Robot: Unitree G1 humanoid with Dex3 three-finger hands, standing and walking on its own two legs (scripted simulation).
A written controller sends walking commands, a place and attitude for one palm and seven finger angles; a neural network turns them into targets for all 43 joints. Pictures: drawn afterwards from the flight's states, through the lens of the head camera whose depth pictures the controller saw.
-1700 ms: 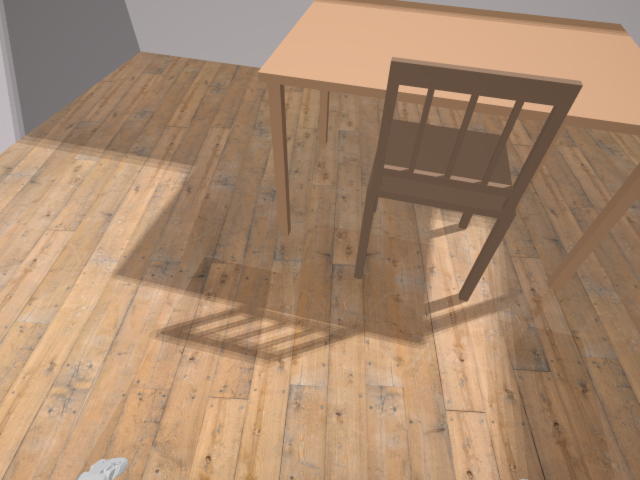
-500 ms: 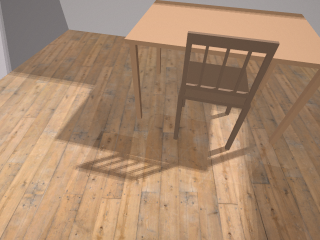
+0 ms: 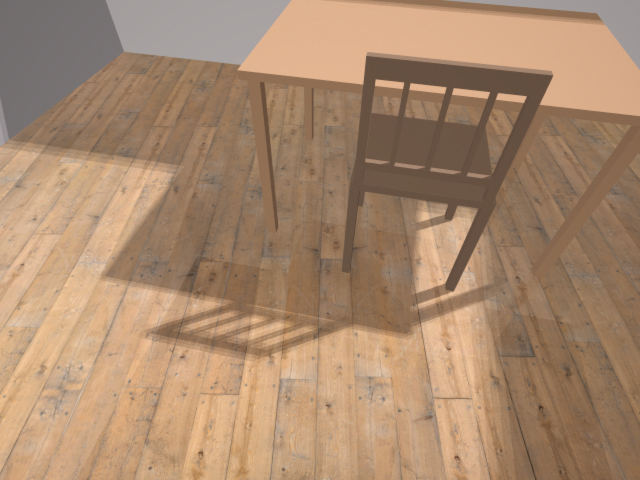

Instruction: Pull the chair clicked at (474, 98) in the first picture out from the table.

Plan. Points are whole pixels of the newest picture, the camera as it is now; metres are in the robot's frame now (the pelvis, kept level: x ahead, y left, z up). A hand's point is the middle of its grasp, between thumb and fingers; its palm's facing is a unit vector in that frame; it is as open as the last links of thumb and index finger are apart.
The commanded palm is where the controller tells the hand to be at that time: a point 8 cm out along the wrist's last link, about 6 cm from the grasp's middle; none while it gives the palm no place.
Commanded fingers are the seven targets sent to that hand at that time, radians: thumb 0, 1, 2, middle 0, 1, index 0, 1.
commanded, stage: walk to a spot facing it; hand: left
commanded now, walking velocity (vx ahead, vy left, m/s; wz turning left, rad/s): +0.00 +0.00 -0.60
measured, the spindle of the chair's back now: (438, 131) +0.98 -0.25 -0.10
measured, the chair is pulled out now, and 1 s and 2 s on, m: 0.00 0.00 0.00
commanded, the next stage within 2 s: turn to face it in 1.94 s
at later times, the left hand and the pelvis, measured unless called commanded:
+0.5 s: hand out of the picture +0.05 +0.14 -0.16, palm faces -0.18 -0.95 -0.27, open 7.4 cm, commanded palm none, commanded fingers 0.00 0.90 0.90 -0.20 -0.30 -0.20 -0.30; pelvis -0.02 -0.05 +0.00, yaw -15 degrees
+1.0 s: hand (196, 476) +0.16 +0.19 -0.17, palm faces -0.44 -0.86 -0.25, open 7.4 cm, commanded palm none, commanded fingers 0.00 0.90 0.90 -0.20 -0.30 -0.20 -0.30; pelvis -0.01 +0.02 +0.00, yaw -31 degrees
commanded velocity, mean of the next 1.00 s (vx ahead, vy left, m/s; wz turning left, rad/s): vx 0.02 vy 0.00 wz -0.60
